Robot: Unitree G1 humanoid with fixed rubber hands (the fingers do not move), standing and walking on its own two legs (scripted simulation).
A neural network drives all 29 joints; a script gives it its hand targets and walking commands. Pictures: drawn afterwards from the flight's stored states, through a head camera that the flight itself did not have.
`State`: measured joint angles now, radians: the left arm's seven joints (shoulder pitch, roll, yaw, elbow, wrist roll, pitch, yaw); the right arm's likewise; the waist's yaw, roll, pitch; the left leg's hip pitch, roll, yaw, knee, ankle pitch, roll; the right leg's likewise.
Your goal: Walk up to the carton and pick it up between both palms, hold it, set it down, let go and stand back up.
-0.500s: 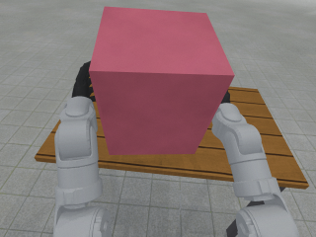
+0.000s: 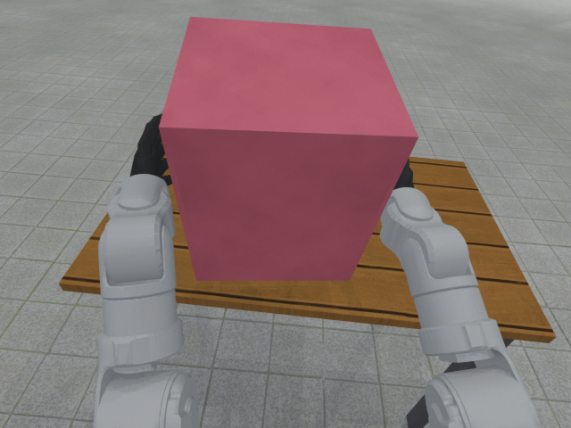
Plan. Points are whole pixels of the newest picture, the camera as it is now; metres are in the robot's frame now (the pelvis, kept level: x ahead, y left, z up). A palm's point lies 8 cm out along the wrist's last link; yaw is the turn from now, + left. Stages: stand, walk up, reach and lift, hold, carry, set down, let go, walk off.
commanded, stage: hold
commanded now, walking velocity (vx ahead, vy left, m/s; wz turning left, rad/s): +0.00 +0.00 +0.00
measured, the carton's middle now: (278, 162) +0.38 +0.01 +0.23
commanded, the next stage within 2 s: none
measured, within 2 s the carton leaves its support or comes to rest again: neither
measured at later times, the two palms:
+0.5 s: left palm (146, 177) +0.35 +0.16 +0.22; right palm (388, 190) +0.35 -0.14 +0.20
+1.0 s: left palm (152, 180) +0.35 +0.16 +0.22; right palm (392, 192) +0.35 -0.14 +0.20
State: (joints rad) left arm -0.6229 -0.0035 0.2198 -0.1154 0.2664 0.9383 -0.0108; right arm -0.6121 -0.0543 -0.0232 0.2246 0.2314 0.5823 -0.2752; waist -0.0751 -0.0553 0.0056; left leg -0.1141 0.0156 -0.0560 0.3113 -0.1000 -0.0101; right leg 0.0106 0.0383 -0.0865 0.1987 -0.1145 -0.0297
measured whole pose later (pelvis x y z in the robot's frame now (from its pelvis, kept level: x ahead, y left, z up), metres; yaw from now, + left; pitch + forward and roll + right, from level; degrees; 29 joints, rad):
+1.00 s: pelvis +0.00 +0.00 +0.00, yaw +0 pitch -6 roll -1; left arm -0.64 0.00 0.22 -0.11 0.28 0.95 -0.01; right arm -0.63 -0.05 -0.02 0.27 0.23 0.56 -0.27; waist -0.08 -0.07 0.03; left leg -0.10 0.01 -0.05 0.31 -0.10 -0.01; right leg 0.02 0.04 -0.08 0.20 -0.11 -0.03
